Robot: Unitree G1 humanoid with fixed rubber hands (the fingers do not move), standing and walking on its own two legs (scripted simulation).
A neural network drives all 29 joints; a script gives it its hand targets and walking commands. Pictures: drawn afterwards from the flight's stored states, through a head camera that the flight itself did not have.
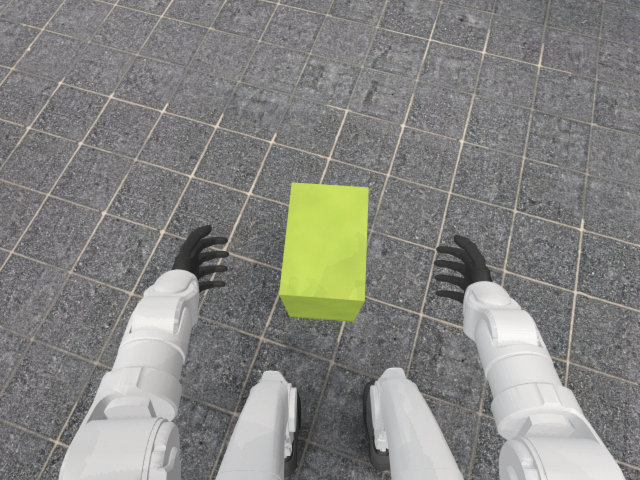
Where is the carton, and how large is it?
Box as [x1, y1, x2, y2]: [279, 182, 368, 321]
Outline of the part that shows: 292,182 279,295 290,316 353,321 364,301 368,187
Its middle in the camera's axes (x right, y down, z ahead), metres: +0.02 +0.06 +0.99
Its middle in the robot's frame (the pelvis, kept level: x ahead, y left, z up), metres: +0.53 +0.01 -0.53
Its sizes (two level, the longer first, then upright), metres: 0.263 0.178 0.300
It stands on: the floor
